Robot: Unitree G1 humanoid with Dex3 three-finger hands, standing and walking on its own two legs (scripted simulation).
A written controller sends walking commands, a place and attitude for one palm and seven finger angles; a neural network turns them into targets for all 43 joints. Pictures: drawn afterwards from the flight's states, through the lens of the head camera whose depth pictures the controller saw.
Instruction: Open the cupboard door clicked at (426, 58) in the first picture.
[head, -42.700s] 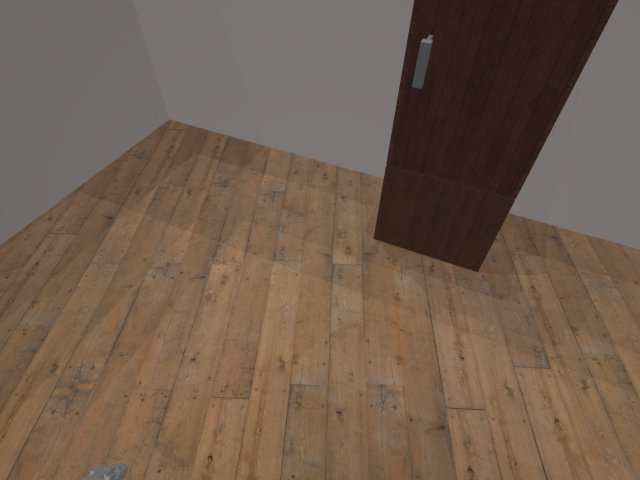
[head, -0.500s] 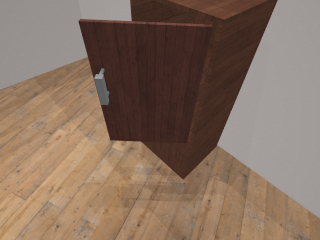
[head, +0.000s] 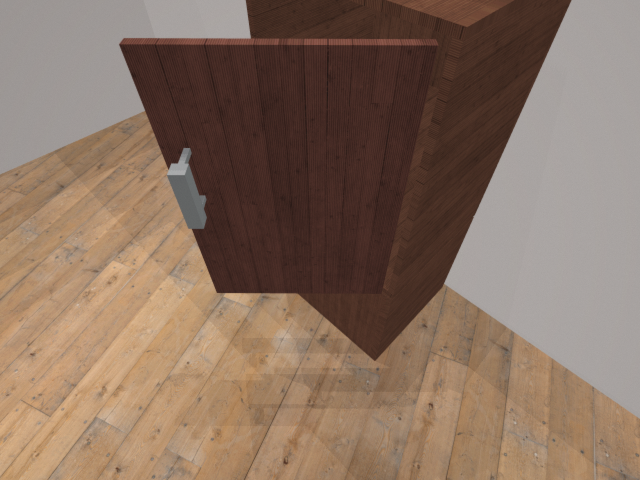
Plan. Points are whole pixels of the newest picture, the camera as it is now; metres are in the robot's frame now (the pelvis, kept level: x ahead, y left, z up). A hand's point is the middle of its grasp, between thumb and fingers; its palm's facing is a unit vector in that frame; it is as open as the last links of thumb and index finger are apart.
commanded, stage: come to a stop and stand still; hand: left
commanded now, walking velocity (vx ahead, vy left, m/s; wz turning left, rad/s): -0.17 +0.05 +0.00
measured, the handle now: (191, 188) +0.53 +0.23 +0.04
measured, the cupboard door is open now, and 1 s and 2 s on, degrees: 44 44 44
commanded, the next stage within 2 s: look again from close up in 1.00 s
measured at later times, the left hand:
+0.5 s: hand out of the picture -0.03 +0.21 -0.16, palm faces +0.04 -0.97 -0.26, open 7.4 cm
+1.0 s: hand out of the picture -0.07 +0.17 -0.17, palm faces +0.04 -0.98 -0.18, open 7.3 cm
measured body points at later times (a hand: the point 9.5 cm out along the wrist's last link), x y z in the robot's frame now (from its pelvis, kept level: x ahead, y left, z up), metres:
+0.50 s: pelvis -0.06 +0.01 +0.00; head -0.07 +0.00 +0.45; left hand -0.03 +0.26 -0.14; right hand +0.01 -0.24 -0.14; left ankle -0.03 +0.11 -0.73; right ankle +0.02 -0.10 -0.73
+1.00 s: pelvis -0.09 +0.00 +0.01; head -0.09 +0.00 +0.46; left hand -0.07 +0.22 -0.15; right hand -0.12 -0.22 -0.16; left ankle -0.04 +0.11 -0.73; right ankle +0.01 -0.10 -0.73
